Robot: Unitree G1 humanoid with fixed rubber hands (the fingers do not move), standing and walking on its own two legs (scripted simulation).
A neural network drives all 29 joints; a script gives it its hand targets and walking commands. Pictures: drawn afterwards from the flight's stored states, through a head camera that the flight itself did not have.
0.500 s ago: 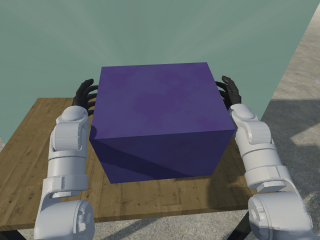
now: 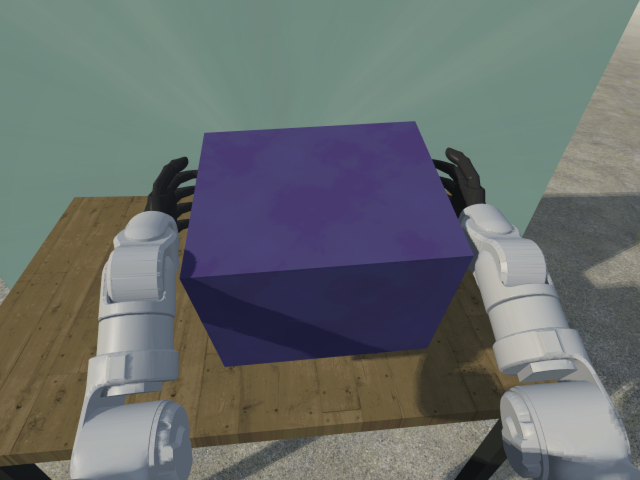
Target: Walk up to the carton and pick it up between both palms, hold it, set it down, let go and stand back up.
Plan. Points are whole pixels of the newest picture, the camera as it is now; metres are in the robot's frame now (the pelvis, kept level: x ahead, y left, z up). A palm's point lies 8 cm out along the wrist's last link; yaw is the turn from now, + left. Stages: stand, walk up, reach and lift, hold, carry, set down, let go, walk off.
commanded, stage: hold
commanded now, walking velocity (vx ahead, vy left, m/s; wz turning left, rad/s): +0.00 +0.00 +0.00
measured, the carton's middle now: (319, 244) +0.37 +0.00 +0.15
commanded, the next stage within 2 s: none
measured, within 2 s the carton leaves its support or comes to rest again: neither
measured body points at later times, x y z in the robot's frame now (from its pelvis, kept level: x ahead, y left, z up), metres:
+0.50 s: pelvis +0.00 +0.00 +0.00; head -0.05 +0.03 +0.45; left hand +0.38 +0.19 +0.20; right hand +0.38 -0.18 +0.22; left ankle +0.04 +0.12 -0.75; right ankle -0.01 -0.13 -0.75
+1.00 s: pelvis +0.00 +0.00 +0.00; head -0.06 +0.02 +0.45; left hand +0.38 +0.19 +0.20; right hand +0.38 -0.18 +0.22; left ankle +0.04 +0.12 -0.75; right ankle -0.01 -0.13 -0.75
